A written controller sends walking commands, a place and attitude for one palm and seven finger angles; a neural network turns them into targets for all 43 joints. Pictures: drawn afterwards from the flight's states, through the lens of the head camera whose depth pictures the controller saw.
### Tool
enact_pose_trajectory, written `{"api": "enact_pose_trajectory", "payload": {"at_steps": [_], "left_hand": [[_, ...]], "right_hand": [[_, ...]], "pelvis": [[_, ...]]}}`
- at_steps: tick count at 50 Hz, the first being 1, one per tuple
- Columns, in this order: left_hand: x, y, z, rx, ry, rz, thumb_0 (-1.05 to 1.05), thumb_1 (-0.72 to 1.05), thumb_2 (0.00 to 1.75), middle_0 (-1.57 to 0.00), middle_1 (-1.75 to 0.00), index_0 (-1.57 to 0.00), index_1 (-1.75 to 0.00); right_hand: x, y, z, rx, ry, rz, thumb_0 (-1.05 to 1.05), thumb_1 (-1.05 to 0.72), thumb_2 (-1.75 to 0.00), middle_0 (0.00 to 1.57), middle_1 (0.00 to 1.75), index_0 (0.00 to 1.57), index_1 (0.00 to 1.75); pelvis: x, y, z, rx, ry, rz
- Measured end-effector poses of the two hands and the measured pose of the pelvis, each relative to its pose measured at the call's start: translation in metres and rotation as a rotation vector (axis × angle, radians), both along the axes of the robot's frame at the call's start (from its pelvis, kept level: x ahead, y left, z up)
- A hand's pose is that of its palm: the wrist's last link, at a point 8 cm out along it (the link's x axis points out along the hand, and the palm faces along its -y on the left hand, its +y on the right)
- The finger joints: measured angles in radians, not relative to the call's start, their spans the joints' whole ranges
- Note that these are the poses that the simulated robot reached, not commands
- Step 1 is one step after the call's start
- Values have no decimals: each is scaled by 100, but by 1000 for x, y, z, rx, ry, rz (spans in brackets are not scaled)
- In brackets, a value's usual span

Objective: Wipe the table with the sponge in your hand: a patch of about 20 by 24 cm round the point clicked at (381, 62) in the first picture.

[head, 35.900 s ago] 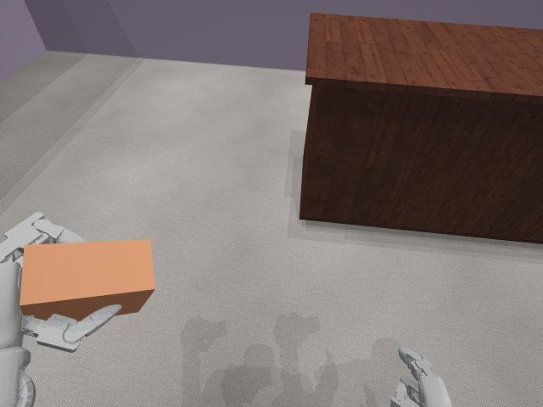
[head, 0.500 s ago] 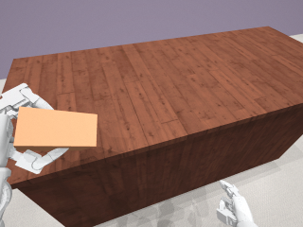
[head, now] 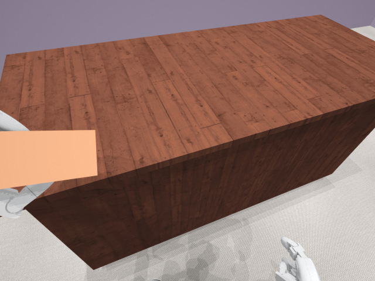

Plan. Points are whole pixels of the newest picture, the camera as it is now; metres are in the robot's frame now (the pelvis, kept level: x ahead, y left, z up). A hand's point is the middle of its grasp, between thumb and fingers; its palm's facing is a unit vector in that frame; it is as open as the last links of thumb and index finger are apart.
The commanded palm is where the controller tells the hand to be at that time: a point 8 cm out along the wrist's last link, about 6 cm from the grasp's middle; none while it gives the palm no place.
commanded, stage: step back with the hand held close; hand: left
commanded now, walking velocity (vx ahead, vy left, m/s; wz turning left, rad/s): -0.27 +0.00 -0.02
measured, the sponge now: (52, 154) +0.23 +0.20 +0.24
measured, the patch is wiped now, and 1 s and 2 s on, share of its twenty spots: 1.00 1.00 1.00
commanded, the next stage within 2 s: stop stepping back and stand still in 0.66 s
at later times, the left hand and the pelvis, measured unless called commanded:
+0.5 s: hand out of the picture +0.15 +0.23 +0.28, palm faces +0.54 -0.78 -0.30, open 9.5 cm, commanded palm +0.09 +0.26 +0.27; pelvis -0.07 -0.02 -0.01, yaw +0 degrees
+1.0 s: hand out of the picture +0.00 +0.19 +0.26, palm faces +0.45 -0.80 -0.40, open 9.5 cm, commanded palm -0.06 +0.24 +0.27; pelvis -0.21 -0.04 +0.00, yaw +0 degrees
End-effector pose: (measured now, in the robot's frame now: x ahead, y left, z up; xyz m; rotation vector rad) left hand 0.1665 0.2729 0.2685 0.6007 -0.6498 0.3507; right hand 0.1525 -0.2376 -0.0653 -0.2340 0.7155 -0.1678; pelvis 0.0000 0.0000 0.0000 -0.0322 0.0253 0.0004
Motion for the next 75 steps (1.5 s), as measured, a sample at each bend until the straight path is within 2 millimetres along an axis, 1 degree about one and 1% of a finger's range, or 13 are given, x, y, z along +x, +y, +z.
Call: {"api": "enact_pose_trajectory", "payload": {"at_steps": [6, 12, 18, 23, 30, 34, 38, 43, 52, 57, 61, 67, 75], "left_hand": [[-14, 7, -2, -66, -44, 50, -1, -47, 108, -78, -138, -80, -138], [-25, -2, -14, -100, -29, -13, -1, -47, 108, -78, -138, -80, -138], [-49, -4, -5, -9, -57, -16, -1, -47, 108, -78, -138, -80, -138], [-60, -2, 10, -55, -114, 31, -1, -47, 108, -78, -138, -80, -138], [-74, -38, -8, -85, 6, -85, -1, -47, 108, -78, -138, -79, -138], [-93, -46, -9, -46, 55, -146, -1, -47, 108, -78, -138, -80, -138], [-118, -35, -7, 9, 0, -142, -1, -47, 108, -78, -138, -80, -138], [-150, -24, -2, -31, -9, -66, -1, -47, 108, -78, -138, -80, -138], [-222, -44, -5, -48, 26, -38, -1, -47, 108, -78, -138, -80, -138], [-249, -39, -5, -109, 11, -42, -1, -47, 108, -78, -138, -80, -138], [-260, -34, -7, -124, -35, -50, -1, -47, 108, -78, -138, -80, -138], [-272, -42, -4, -144, 21, -18, -1, -47, 108, -78, -138, -80, -138], [-311, -65, -4, -83, 27, -8, -1, -47, 108, -78, -138, -80, -138]], "right_hand": [[3, 10, 0, 26, -46, 49, 2, -91, -90, 21, 30, 20, 30], [-8, 10, -2, 3, -11, 76, 1, -91, -90, 21, 30, 21, 30], [-31, 9, -8, 3, -12, 49, 1, -91, -90, 21, 30, 20, 30], [-57, 8, -13, 60, 10, 42, 2, -91, -90, 21, 30, 20, 30], [-92, -7, -14, 91, 24, 7, 2, -91, -90, 21, 30, 21, 30], [-112, -17, 6, 43, 22, -30, 2, -91, -90, 21, 30, 20, 30], [-128, -27, 11, -22, -20, -47, 2, -91, -90, 21, 30, 20, 30], [-165, -28, 16, 8, -50, -41, 2, -91, -90, 20, 30, 20, 30], [-234, -36, -12, 63, 13, -7, 1, -91, -90, 21, 30, 20, 30], [-270, -39, -5, 46, 59, -34, 2, -91, -90, 21, 30, 20, 30], [-286, -41, 0, 5, -19, -45, 2, -91, -90, 21, 30, 20, 30], [-313, -36, 6, 81, -66, -53, 2, -91, -90, 21, 30, 20, 30], [-323, -55, -18, 62, 49, 28, 2, -90, -90, 21, 30, 20, 30]], "pelvis": [[-12, -3, -4, 5, -19, 9], [-30, -2, -7, 5, -20, 40], [-48, -2, -12, -10, -28, 33], [-64, -12, -4, -18, -25, 18], [-93, -24, 0, -21, -37, 3], [-112, -25, 7, 24, -5, -10], [-140, -18, -1, 36, 17, 4], [-178, -22, 5, 29, -14, -19], [-226, -38, -2, -19, -69, 14], [-248, -40, 6, 15, -39, -13], [-270, -36, -2, 12, -28, -20], [-287, -46, 9, 33, -43, -14], [-305, -64, 2, 8, -58, 24]]}}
